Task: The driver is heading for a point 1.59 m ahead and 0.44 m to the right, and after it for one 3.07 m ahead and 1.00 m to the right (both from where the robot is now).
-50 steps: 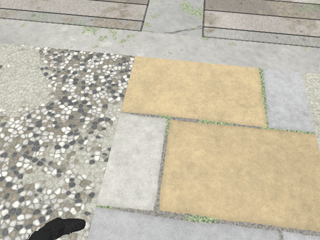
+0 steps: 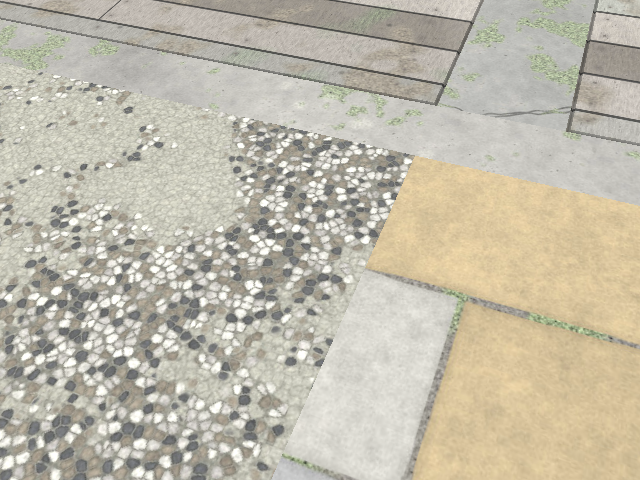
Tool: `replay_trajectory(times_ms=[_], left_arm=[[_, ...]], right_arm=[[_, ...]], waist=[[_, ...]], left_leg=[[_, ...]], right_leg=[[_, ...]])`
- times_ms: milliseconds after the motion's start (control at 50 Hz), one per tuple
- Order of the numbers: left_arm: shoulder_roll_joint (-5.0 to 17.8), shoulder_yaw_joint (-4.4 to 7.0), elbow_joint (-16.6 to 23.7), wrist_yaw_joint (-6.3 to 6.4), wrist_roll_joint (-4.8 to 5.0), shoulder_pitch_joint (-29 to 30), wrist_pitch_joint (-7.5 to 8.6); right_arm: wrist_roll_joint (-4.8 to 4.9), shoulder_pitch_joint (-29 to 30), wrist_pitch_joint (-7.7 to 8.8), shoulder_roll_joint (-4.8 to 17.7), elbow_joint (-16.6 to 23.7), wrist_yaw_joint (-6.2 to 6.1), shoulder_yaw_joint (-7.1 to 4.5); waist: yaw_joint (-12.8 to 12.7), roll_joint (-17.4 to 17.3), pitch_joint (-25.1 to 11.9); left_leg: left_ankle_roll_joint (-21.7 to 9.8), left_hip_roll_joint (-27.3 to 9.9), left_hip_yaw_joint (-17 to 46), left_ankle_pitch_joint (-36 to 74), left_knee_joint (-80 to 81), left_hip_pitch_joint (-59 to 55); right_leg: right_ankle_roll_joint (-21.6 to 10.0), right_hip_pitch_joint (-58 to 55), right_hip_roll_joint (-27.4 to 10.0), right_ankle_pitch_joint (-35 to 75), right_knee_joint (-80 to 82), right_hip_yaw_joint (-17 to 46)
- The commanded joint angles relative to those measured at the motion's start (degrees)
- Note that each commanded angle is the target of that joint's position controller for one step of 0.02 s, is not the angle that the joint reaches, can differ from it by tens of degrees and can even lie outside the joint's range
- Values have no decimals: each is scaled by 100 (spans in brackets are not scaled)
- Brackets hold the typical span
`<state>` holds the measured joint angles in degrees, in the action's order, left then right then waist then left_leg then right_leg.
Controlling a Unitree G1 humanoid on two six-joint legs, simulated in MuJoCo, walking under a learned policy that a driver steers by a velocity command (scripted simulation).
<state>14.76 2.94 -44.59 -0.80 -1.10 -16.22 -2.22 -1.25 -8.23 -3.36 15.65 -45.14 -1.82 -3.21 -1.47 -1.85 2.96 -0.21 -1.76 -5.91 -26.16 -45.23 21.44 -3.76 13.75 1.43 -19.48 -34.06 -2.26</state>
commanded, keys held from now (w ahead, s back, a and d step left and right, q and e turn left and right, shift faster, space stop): e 0.60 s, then no key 0.40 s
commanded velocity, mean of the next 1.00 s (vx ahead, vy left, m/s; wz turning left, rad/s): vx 0.00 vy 0.00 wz -0.44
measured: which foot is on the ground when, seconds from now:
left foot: up 0.00-0.44, down 0.46-0.88, up 0.90-1.00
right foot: down 0.00-0.46, up 0.48-0.86, down 0.88-1.00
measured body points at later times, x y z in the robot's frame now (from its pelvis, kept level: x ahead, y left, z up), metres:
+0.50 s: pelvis -0.01 +0.03 +0.01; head +0.02 +0.04 +0.45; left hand +0.18 +0.27 -0.11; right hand +0.05 -0.28 -0.09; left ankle +0.03 +0.12 -0.73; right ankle -0.02 -0.08 -0.72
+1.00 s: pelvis -0.04 +0.02 +0.01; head -0.03 -0.01 +0.46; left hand +0.19 +0.18 -0.09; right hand -0.08 -0.26 -0.12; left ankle +0.02 +0.14 -0.71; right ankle -0.09 -0.06 -0.73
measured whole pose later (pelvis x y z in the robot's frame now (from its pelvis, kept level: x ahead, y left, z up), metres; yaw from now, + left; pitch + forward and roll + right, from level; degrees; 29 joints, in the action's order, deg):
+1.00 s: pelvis -0.04 +0.02 +0.01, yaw -27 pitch -1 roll +0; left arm 12.8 0.0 -44.7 0.2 -1.4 -10.3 -1.4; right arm -0.6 -13.9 -3.1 15.8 -45.5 -0.3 -1.9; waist 1.4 -2.4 2.8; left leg -0.3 -1.0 -0.5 -24.6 -38.7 17.0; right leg -2.9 8.9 2.9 -14.3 -24.2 1.8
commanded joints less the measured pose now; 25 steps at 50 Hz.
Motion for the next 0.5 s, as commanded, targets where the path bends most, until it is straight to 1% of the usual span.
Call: replay_trajectory(times_ms=[20,40,60,80,100,120,160,200,260,300,360,400,420,440,460,480,500], left_arm=[[1168,315,303,91,65,-244,48],[1033,276,413,103,61,170,12],[969,263,483,122,99,290,15],[910,250,506,110,112,274,25],[923,260,495,95,125,172,38],[958,278,474,88,127,71,50],[1011,305,445,94,114,-76,48],[1052,324,451,104,88,-160,28],[1157,361,501,94,46,-162,0],[1214,382,552,72,24,-72,-15],[1262,407,629,29,2,143,-39],[1271,419,669,2,10,334,-49],[1257,418,691,-5,32,477,-55],[1213,405,720,2,81,657,-58],[1038,355,764,21,126,679,-37],[539,240,757,32,107,211,-11],[899,333,758,96,-8,145,-32]], right_arm=[[50,350,22,403,537,5,-86],[61,205,71,488,436,30,-115],[-21,94,88,579,374,62,-147],[-51,-43,98,572,312,94,-153],[-33,-90,97,539,311,113,-147],[-8,-76,91,505,333,117,-137],[10,18,70,476,394,100,-117],[8,99,59,513,450,78,-111],[21,163,84,548,530,57,-94],[37,165,117,552,583,46,-74],[82,54,174,585,650,21,-51],[114,-135,223,599,671,-3,-37],[121,-313,254,581,649,-24,-26],[103,-562,294,555,599,-62,-19],[48,-703,342,760,579,-120,-64],[-23,-583,342,1211,687,-168,-124],[-42,-250,288,1541,811,-110,-194]], waist=[[47,805,77],[214,696,60],[210,765,-71],[202,715,-306],[171,647,-434],[130,605,-473],[32,691,-410],[-60,832,-358],[-129,886,-355],[-122,891,-378],[-58,940,-461],[43,978,-517],[161,964,-535],[355,890,-526],[389,543,-535],[88,-738,-651],[61,-1097,-395]], left_leg=[[83,116,798,-201,-1654,1182],[88,94,815,186,-1570,1187],[124,127,763,417,-1656,1211],[178,165,751,521,-1750,1135],[224,181,757,570,-1757,1125],[260,177,772,592,-1674,1175],[314,169,802,573,-1320,1293],[341,184,831,511,-958,1304],[327,239,877,388,-501,1086],[280,302,893,327,-228,820],[178,432,900,269,216,302],[86,522,917,294,726,-148],[38,557,911,489,1206,-511],[-4,545,892,984,2036,-1040],[-107,65,1315,1182,2795,-1589],[-448,-1442,2771,1019,3312,-2079],[-1121,-2106,3592,1609,3344,-1337]], right_leg=[[-1165,-324,-1779,2567,1834,2323],[-923,-397,-1413,2347,1805,2018],[-873,-602,-1264,2656,1732,1880],[-871,-789,-1165,2975,1654,1783],[-875,-922,-1152,3101,1602,1774],[-883,-1041,-1145,3079,1579,1810],[-907,-1172,-1123,2773,1579,1959],[-954,-1184,-1125,2418,1585,2168],[-1029,-1009,-1128,2143,1526,2465],[-1031,-804,-1091,2162,1446,2633],[-939,-520,-1014,2474,1306,2907],[-802,-369,-934,2677,1205,3112],[-670,-223,-835,2629,1125,3159],[-440,45,-641,2308,971,3113],[-116,504,-320,1445,621,2876],[228,1106,414,-493,-621,1842],[336,1655,901,-1501,-1625,950]])
Keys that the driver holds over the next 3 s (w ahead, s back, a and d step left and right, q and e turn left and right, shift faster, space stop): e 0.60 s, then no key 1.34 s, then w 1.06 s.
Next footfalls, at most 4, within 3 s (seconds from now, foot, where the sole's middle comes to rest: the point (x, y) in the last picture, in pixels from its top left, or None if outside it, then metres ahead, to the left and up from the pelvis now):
0.46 left None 0.07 0.11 -0.77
0.88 right None -0.06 -0.07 -0.77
1.18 left None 0.04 0.13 -0.77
2.66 left None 0.35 -0.09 -0.77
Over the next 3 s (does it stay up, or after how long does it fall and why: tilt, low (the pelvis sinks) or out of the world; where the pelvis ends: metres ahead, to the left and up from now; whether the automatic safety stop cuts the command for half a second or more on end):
stays up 0.35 -0.14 0.02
